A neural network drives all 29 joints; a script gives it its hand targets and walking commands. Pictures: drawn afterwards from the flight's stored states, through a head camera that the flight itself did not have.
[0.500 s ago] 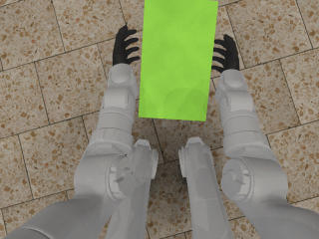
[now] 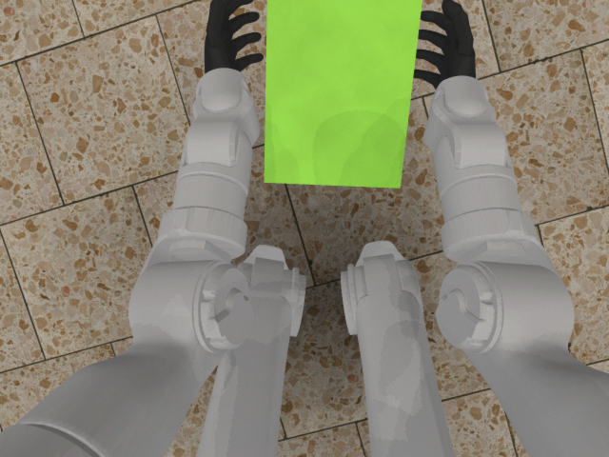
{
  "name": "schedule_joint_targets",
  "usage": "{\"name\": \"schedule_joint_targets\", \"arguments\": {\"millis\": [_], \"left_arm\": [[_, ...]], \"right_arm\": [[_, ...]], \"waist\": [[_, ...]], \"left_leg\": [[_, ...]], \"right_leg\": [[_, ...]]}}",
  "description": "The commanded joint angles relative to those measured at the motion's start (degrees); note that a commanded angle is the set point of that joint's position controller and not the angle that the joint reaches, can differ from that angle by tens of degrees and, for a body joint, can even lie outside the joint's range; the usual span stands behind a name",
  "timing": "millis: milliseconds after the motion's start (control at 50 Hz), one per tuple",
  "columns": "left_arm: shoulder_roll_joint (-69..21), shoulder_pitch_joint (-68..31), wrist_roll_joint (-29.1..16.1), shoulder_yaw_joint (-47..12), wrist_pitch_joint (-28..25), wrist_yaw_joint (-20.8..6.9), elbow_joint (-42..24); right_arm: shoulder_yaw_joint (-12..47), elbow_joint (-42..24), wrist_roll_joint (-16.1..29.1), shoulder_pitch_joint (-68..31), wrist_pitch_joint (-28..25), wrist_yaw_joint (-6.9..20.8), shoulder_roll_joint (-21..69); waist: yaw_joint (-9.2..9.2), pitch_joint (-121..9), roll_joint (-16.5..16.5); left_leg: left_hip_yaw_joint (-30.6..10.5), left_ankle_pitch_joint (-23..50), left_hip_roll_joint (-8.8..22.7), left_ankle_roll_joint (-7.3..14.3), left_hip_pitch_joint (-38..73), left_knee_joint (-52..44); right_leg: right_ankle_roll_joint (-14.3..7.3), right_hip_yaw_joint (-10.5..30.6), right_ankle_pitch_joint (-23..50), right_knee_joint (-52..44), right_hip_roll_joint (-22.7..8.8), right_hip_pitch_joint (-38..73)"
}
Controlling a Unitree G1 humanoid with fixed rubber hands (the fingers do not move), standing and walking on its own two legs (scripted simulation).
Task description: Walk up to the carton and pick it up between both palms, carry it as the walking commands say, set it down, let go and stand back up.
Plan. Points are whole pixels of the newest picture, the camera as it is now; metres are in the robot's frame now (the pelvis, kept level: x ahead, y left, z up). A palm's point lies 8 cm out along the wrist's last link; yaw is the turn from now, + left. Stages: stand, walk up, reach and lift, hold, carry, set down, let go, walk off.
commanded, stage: set down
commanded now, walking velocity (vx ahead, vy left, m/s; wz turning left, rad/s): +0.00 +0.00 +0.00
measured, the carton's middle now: (332, 73) +0.54 -0.03 -0.22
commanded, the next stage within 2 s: none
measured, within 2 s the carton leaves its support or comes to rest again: neither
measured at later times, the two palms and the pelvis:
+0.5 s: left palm (235, 76) +0.53 +0.10 -0.19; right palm (432, 79) +0.52 -0.16 -0.21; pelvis +0.01 +0.00 -0.04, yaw +1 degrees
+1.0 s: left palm (239, 80) +0.54 +0.10 -0.22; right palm (428, 84) +0.53 -0.16 -0.23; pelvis +0.01 +0.00 -0.06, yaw +1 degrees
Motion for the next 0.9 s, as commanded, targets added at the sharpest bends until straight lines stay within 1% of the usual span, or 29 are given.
{"name": "schedule_joint_targets", "arguments": {"millis": [0, 240, 260, 340, 440, 540, 680, 780, 880], "left_arm": [[-52.5, -30.6, -5.2, -26.6, 0.9, -15.4, 6.7], [-49.8, -35.1, -7.6, -27.6, 0.1, -15.4, 7.3], [-49.5, -35.6, -7.7, -27.5, 0.1, -15.5, 7.6], [-48.4, -36.2, -7.5, -27.1, -0.3, -15.4, 8.7], [-47.0, -36.8, -7.4, -26.2, -0.8, -15.3, 9.9], [-46.1, -37.1, -8.4, -26.3, -1.7, -15.4, 10.1], [-45.5, -36.9, -10.5, -28.4, -2.8, -15.0, 9.3], [-44.5, -37.4, -11.1, -28.7, -3.3, -15.0, 9.2], [-43.3, -38.2, -11.0, -27.8, -3.3, -15.4, 10.0]], "right_arm": [[25.1, -5.2, 6.7, -40.3, -4.4, 15.6, 50.8], [26.4, -4.9, 9.3, -44.4, -5.0, 15.6, 48.2], [26.3, -5.0, 9.4, -45.2, -5.0, 15.7, 47.7], [25.0, -4.2, 9.9, -45.9, -5.6, 16.2, 45.7], [22.8, -1.3, 9.4, -45.3, -6.4, 16.8, 42.4], [22.2, -0.3, 9.4, -44.8, -7.2, 17.1, 40.9], [24.8, -1.5, 11.7, -45.1, -8.1, 17.1, 40.9], [25.4, -1.2, 12.6, -45.8, -8.4, 16.9, 40.3], [24.4, 0.2, 12.4, -46.2, -8.5, 16.8, 39.4]], "waist": [[-1.87, -65.5, -2.2], [-1.95, -63.9, -2.5], [-2.31, -62.8, -2.5], [-2.33, -58.4, -0.4], [-2.82, -53.1, 1.5], [-3.55, -49.9, 1.4], [-3.43, -50.1, 0.8], [-3.27, -48.6, 0.6], [-3.36, -45.8, 0.8]], "left_leg": [[11.3, 13.9, -0.8, 3.4, 29.0, -8.2], [11.8, 15.2, -0.5, 3.7, 26.7, -3.0], [11.8, 14.5, -0.4, 3.8, 26.3, -2.7], [11.6, 15.4, -0.4, 3.9, 25.4, -1.1], [11.1, 15.9, -0.5, 3.9, 24.0, 0.2], [10.3, 18.2, -0.6, 3.8, 23.9, 1.7], [9.6, 21.9, -0.6, 3.8, 25.5, 3.6], [9.6, 21.7, -0.5, 4.1, 24.7, 4.7], [9.8, 19.5, -0.4, 4.4, 22.9, 5.2]], "right_leg": [[-2.4, -12.6, 16.0, -7.1, 0.7, 38.6], [-2.4, -12.7, 17.4, -2.2, 0.3, 36.8], [-2.5, -12.6, 16.7, -2.0, 0.2, 35.6], [-3.1, -12.1, 17.2, -0.3, 0.3, 32.2], [-3.7, -11.7, 16.9, 1.7, 0.1, 28.6], [-4.0, -11.6, 18.7, 3.5, 0.0, 26.9], [-4.1, -11.3, 22.0, 5.4, -0.2, 27.8], [-4.3, -10.8, 22.0, 6.1, -0.3, 27.8], [-4.5, -10.4, 20.2, 6.3, -0.5, 27.1]]}}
